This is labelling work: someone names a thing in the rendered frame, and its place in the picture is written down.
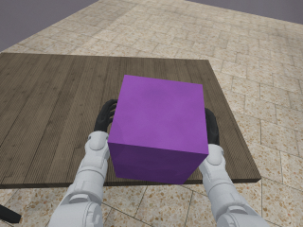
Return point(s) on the robot right upper arm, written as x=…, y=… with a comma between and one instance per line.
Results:
x=240, y=220

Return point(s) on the left robot hand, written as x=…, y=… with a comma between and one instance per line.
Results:
x=103, y=119

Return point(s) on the right robot hand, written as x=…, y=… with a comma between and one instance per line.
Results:
x=212, y=130

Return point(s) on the carton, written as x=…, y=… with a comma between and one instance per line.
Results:
x=158, y=133

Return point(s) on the robot right forearm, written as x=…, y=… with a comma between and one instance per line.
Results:
x=220, y=190

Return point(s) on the table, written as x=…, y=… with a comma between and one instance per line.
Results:
x=49, y=104

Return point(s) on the robot left forearm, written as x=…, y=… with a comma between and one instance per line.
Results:
x=91, y=174

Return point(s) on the robot left upper arm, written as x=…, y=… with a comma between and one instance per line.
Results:
x=80, y=214

